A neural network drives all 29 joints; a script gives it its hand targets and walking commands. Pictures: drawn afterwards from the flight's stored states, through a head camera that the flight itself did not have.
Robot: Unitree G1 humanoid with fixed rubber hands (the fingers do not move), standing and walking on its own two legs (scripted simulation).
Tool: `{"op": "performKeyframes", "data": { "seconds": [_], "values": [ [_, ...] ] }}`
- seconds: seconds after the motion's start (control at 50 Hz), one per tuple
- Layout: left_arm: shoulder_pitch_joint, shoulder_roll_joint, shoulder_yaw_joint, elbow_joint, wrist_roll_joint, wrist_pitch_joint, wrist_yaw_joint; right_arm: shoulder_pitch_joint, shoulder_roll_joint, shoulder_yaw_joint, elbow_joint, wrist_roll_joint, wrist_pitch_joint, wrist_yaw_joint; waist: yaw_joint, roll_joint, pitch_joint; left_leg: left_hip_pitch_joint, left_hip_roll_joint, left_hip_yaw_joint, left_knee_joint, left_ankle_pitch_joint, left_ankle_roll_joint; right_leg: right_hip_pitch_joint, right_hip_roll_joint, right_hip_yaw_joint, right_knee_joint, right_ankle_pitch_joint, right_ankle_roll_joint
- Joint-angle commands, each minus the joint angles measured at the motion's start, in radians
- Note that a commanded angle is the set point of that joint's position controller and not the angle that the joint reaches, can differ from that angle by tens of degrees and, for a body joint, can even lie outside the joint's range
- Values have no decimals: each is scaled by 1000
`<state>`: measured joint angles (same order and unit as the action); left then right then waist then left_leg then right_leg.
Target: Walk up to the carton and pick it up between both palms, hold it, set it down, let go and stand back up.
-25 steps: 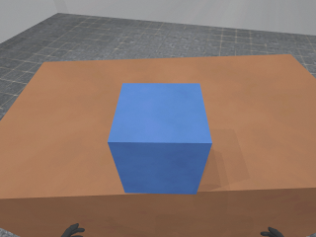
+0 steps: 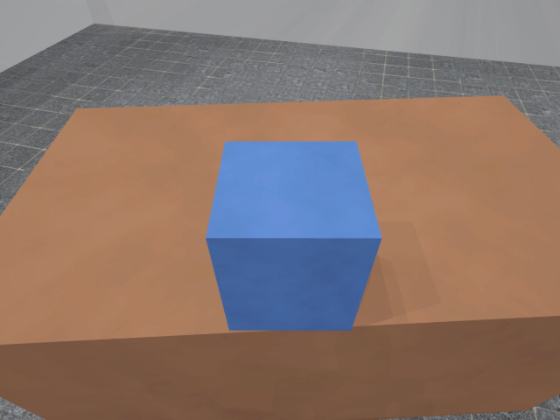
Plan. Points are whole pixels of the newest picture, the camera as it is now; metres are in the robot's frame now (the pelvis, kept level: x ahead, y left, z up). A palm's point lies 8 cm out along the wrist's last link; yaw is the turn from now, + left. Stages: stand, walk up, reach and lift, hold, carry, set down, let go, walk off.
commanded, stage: stand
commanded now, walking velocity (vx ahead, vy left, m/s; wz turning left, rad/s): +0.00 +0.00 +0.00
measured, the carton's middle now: (290, 239) +0.40 +0.02 +0.04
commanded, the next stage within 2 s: none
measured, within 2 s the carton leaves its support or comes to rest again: neither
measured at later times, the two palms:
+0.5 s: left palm out of the picture +0.02 +0.32 -0.11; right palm out of the picture +0.05 -0.28 -0.11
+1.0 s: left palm out of the picture +0.07 +0.29 -0.11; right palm out of the picture +0.06 -0.31 -0.11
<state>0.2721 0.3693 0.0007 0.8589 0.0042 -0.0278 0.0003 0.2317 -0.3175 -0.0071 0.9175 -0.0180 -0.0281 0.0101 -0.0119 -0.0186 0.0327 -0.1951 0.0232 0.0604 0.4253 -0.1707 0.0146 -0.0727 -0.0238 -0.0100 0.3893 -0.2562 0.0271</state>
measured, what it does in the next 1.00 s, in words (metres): stands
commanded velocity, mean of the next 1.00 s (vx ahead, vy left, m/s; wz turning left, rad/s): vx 0.00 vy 0.00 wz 0.00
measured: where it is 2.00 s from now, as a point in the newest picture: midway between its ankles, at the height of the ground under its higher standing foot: outside the picture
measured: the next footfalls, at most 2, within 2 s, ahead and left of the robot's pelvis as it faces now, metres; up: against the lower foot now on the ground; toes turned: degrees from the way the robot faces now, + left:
none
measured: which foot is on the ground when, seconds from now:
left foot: down 0.00-1.00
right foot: down 0.00-1.00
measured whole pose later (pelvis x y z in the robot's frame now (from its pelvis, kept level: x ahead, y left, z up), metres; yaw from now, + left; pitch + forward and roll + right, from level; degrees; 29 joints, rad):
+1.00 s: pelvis +0.01 -0.01 +0.00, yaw -1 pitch -3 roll +0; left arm 0.25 0.38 0.01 0.96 0.00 -0.02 0.02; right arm 0.21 -0.34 0.00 1.02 0.00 -0.01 0.00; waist -0.01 -0.01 0.04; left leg -0.16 0.03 0.07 0.37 -0.15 0.00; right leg -0.06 -0.01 0.00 0.36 -0.25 0.01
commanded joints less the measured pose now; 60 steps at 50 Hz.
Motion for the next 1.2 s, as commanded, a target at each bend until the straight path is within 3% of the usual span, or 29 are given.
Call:
{"op": "performKeyframes", "data": {
  "seconds": [0.0,0.04,0.08,0.1,0.12,0.16,0.24,0.32,0.38,0.42,0.44,0.48,0.5,0.54,0.56,0.6,0.62,0.64,0.68,0.7,0.74,0.78,0.82,0.92,0.94,1.02,1.06,1.1,1.18],
  "values": [
    [-32,164,46,-58,-5,-21,8,-7,-223,-57,-42,1,-28,-12,-16,61,9,20,100,-132,-99,-50,28,-92,-92,85,-97,9,-41],
    [13,164,39,-34,-11,-23,3,-24,-214,-52,-33,-1,-26,-11,20,-5,15,28,127,-153,-113,7,33,-87,-89,68,-80,0,-42],
    [19,171,45,-20,-3,-24,15,-31,-215,-50,-20,5,-21,-3,29,15,-19,24,104,-132,-118,-1,25,-44,-87,60,-90,27,-44],
    [10,198,46,-22,-1,-21,20,6,-213,-52,-20,11,-21,-5,2,-26,25,23,101,-127,-97,-2,24,-69,-89,76,-77,28,-38],
    [0,193,52,-14,5,-20,19,-14,-200,-47,-20,7,-20,-7,4,60,13,46,111,-113,-100,35,22,-86,-97,96,-88,17,-43],
    [8,208,53,-22,-5,-10,19,-41,-217,-45,-38,3,-22,-6,12,83,15,-11,110,-129,-139,-58,19,-53,-87,72,-59,-8,-41],
    [18,206,53,3,-8,-9,20,-65,-217,-52,-9,3,-11,-10,14,7,53,-7,119,-154,-152,-139,25,-115,-84,72,-89,-17,-42],
    [1,190,52,1,4,-4,8,-61,-227,-48,-4,7,-13,-6,7,88,68,-64,122,-165,-202,-251,14,-85,-81,72,-73,-33,-42],
    [25,210,50,19,-5,-18,17,-36,-192,-34,0,5,-14,-9,2,-18,55,-17,129,-165,-165,-108,22,-104,-96,82,-96,-13,-44],
    [64,194,49,29,2,-8,13,-47,-218,-49,6,24,-16,-16,12,53,-7,10,136,-175,-178,-188,28,-76,-84,80,-94,-12,-35],
    [52,196,49,22,1,-23,10,-53,-224,-48,6,18,-5,-10,23,3,-11,-6,133,-172,-193,-196,27,-48,-82,59,-75,-15,-37],
    [25,174,38,30,-8,-15,12,-60,-253,-59,7,9,-11,-16,7,95,29,30,106,-143,-167,-177,20,-141,-94,96,-101,-31,-51],
    [24,207,50,32,5,-15,13,-30,-234,-58,8,20,-10,-13,-13,6,25,45,119,-148,-157,-105,14,-142,-87,77,-99,8,-42],
    [7,190,40,22,3,-13,10,-13,-235,-55,20,18,-4,-7,-24,-16,31,50,113,-136,-139,-119,6,-183,-83,62,-87,-20,-32],
    [61,202,48,43,10,-18,14,-29,-218,-45,21,16,-1,-2,-16,79,44,41,112,-128,-134,-113,11,-149,-88,71,-111,-11,-33],
    [57,196,42,43,-3,-12,22,-43,-231,-51,16,8,2,-14,9,-4,33,28,111,-141,-137,-80,19,-142,-102,78,-91,6,-40],
    [20,170,33,35,1,-17,14,-58,-213,-49,18,13,-5,-13,11,66,53,27,112,-116,-150,-42,11,-142,-106,91,-106,5,-38],
    [42,206,50,29,-3,-14,13,-65,-244,-59,17,19,-9,-13,6,-23,-11,55,125,-139,-126,-57,27,-96,-102,72,-113,36,-32],
    [44,201,48,36,-14,-14,15,-51,-254,-45,25,17,-7,-13,22,47,-17,52,106,-115,-111,-30,13,-83,-102,85,-121,29,-47],
    [31,210,58,45,-4,-11,24,-46,-214,-48,29,12,-7,-10,-6,-23,22,67,111,-136,-111,-16,14,-125,-117,81,-125,1,-44],
    [-21,195,51,38,-5,-12,24,-39,-230,-48,31,10,-7,-16,-27,47,12,99,125,-119,-106,35,23,-144,-112,113,-123,43,-46],
    [55,213,58,61,4,-23,26,-21,-191,-33,24,5,-6,-11,-1,66,-26,83,116,-108,-112,25,18,-67,-108,99,-100,113,-43],
    [7,197,57,64,-3,-13,30,-51,-202,-37,39,13,-11,-15,10,-46,6,70,126,-118,-118,104,11,-73,-115,78,-92,128,-35],
    [12,177,46,43,-7,-8,27,-60,-247,-44,39,13,-1,-28,23,40,-27,114,130,-97,-74,174,21,-79,-114,84,-110,174,-38],
    [17,206,54,70,0,-9,25,-16,-244,-47,50,23,-3,-24,-9,-7,-14,122,128,-115,-98,156,12,-77,-97,70,-96,177,-37],
    [-18,181,51,69,-10,-13,19,-60,-233,-35,48,9,-10,-29,7,99,-33,97,125,-83,-102,163,9,-39,-113,88,-111,178,-37],
    [-35,215,68,56,-4,-12,21,-81,-222,-29,44,24,-4,-24,8,-2,-13,71,130,-93,-114,131,-2,-42,-109,83,-111,167,-35],
    [-21,180,59,78,-12,-17,25,-49,-212,-29,47,24,-5,-25,16,45,-7,84,129,-92,-103,170,-2,-41,-124,95,-101,201,-41],
    [-83,179,52,51,-1,-11,21,-86,-219,-30,50,16,-12,-20,3,-32,-11,115,135,-99,-98,177,11,-83,-103,79,-111,186,-40]
  ]
}}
